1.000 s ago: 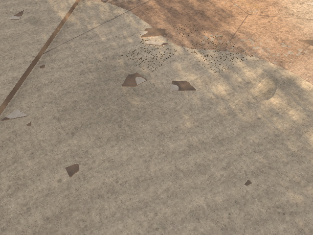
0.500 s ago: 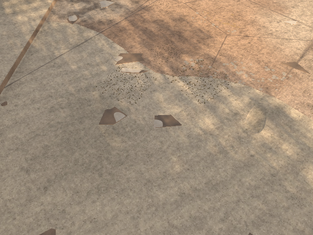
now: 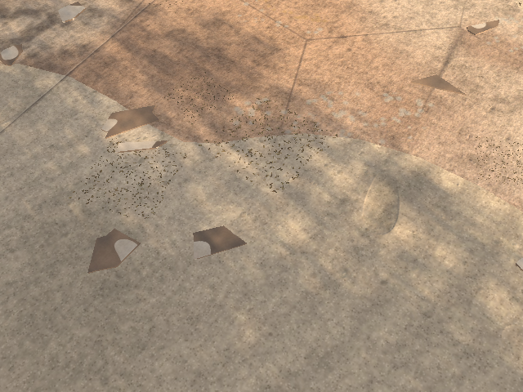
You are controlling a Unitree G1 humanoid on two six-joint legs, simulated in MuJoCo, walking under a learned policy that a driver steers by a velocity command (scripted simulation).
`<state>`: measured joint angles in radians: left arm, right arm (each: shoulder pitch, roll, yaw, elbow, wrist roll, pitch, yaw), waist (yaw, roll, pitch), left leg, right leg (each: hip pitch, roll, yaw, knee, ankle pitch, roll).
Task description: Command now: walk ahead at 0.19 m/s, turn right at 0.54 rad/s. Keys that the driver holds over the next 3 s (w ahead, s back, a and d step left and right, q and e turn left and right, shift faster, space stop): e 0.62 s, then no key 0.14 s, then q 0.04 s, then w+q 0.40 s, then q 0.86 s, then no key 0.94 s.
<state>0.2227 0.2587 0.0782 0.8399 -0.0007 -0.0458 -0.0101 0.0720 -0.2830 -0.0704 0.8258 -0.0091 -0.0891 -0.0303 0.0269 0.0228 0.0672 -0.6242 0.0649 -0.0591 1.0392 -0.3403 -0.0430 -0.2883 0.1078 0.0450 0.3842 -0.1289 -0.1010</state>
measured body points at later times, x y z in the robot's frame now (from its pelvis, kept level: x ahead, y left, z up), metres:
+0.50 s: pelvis +0.12 +0.03 +0.00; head +0.17 +0.03 +0.44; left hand +0.34 +0.27 -0.11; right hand +0.18 -0.27 -0.10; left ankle +0.21 +0.13 -0.74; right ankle +0.07 -0.10 -0.67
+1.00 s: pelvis +0.12 -0.03 +0.01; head +0.12 -0.04 +0.46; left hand +0.34 +0.17 -0.09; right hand +0.10 -0.33 -0.12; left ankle +0.20 +0.11 -0.69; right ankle +0.07 -0.10 -0.74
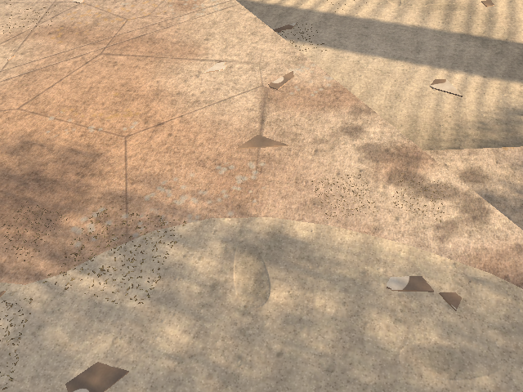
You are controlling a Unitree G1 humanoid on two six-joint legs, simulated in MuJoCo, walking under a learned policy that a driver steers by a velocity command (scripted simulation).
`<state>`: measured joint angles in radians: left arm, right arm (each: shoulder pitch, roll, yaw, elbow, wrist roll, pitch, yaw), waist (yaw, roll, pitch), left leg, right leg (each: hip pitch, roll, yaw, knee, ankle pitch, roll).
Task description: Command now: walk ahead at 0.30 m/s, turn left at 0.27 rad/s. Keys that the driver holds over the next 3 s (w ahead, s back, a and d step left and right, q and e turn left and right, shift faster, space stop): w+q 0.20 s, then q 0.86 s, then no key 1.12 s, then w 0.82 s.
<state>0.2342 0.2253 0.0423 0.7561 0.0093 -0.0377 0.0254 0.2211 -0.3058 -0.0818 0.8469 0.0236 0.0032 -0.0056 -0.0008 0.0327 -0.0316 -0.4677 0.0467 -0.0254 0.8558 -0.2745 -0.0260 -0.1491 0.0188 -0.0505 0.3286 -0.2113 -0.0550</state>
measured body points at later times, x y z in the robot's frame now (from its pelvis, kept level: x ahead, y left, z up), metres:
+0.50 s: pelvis +0.14 +0.11 -0.01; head +0.18 +0.15 +0.44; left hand +0.19 +0.43 -0.12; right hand +0.34 -0.12 -0.10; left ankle +0.14 +0.19 -0.75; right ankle +0.21 -0.05 -0.66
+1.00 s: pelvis +0.25 +0.12 -0.01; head +0.30 +0.13 +0.44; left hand +0.24 +0.44 -0.09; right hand +0.55 -0.04 -0.11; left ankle +0.14 +0.20 -0.66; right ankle +0.36 +0.05 -0.75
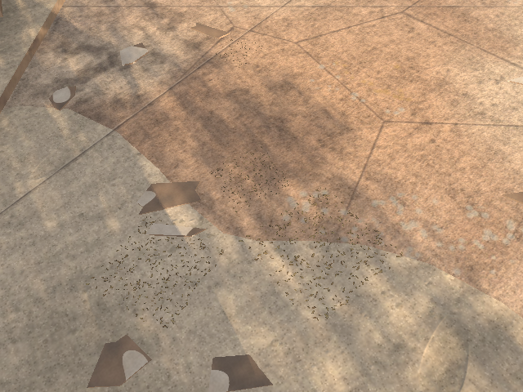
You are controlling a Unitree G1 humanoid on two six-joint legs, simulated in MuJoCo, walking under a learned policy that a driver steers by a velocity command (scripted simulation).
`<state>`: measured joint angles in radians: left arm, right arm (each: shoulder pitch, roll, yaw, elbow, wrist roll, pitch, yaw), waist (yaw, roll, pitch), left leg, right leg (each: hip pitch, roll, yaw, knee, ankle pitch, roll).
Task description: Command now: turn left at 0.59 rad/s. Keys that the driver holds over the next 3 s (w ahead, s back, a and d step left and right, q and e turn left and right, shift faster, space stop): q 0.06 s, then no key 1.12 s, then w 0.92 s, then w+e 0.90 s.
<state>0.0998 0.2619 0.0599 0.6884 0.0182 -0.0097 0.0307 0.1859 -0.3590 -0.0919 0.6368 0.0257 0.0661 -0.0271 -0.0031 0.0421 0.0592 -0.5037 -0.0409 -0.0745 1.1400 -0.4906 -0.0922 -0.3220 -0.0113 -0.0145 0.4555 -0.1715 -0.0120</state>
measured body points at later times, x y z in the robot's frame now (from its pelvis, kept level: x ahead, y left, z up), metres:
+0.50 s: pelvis +0.01 +0.05 +0.00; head +0.03 +0.08 +0.45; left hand +0.09 +0.35 -0.12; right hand +0.21 -0.17 -0.09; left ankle +0.00 +0.14 -0.74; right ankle +0.01 -0.10 -0.71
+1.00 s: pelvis +0.01 +0.04 +0.00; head +0.02 +0.04 +0.45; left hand +0.07 +0.31 -0.13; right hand +0.15 -0.21 -0.13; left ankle +0.00 +0.15 -0.74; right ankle +0.01 -0.10 -0.74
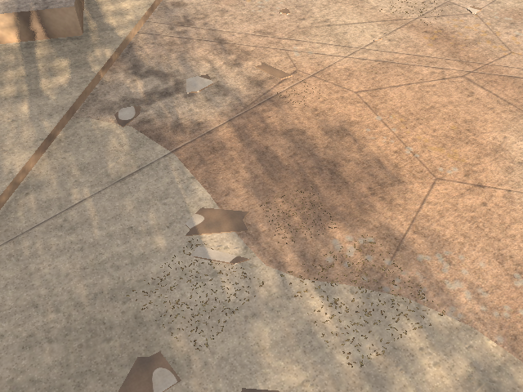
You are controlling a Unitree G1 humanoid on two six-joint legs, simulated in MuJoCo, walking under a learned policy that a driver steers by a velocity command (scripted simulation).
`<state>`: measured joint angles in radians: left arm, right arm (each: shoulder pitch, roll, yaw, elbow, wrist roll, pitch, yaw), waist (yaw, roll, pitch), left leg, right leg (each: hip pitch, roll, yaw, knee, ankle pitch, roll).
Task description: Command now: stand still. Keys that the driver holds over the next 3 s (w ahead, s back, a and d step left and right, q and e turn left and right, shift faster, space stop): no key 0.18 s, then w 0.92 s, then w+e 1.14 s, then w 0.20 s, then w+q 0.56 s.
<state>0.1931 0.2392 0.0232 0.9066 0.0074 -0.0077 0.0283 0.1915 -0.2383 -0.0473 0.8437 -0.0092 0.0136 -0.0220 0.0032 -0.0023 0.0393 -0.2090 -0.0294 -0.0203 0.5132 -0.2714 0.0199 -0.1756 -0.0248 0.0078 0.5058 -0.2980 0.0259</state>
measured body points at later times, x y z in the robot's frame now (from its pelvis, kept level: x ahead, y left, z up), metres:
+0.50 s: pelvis +0.05 -0.03 +0.00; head +0.06 -0.05 +0.45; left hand +0.07 +0.24 -0.13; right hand +0.10 -0.30 -0.15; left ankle +0.00 +0.10 -0.70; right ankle +0.01 -0.13 -0.74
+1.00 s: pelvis +0.30 +0.01 +0.00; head +0.33 +0.02 +0.44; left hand +0.32 +0.28 -0.14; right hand +0.44 -0.25 -0.12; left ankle +0.38 +0.10 -0.74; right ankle +0.17 -0.12 -0.63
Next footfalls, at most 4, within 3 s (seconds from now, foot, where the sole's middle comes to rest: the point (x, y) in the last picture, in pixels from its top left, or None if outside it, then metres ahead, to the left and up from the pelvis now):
0.86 left None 0.42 0.10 -0.77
1.42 right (331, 323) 0.71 -0.16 -0.77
1.92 left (287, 229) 1.04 -0.05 -0.77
2.44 right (403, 212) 1.11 -0.43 -0.77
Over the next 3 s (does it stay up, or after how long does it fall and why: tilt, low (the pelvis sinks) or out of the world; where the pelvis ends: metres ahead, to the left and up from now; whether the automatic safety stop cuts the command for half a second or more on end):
stays up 1.32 -0.42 -0.02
